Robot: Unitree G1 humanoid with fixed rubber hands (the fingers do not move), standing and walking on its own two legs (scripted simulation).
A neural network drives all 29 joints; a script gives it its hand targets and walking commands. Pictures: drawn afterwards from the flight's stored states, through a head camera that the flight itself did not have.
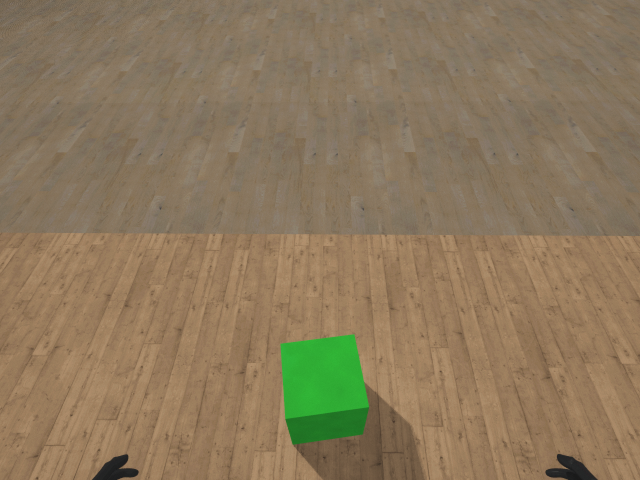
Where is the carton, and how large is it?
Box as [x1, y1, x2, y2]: [280, 334, 368, 444]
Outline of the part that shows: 353,334 280,344 285,419 293,444 362,434 368,404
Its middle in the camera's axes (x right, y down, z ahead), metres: +0.01 +0.44 +1.12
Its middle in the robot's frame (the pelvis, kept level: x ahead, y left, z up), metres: +0.46 +0.03 -0.66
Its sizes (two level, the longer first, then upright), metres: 0.210 0.200 0.250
